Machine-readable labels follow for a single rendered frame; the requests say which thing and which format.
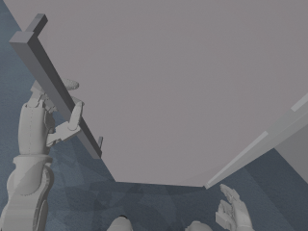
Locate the left robot thigh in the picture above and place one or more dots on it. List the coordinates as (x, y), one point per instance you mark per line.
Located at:
(121, 224)

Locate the handle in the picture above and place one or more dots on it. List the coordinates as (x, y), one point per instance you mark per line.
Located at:
(29, 49)

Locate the left robot forearm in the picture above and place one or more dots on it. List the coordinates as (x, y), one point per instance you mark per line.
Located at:
(28, 187)

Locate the robot right hand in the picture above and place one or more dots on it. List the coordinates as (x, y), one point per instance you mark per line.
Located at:
(236, 215)

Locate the robot left hand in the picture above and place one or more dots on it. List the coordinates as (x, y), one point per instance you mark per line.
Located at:
(36, 120)

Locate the fridge door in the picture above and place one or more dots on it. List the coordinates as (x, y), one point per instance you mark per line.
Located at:
(176, 88)

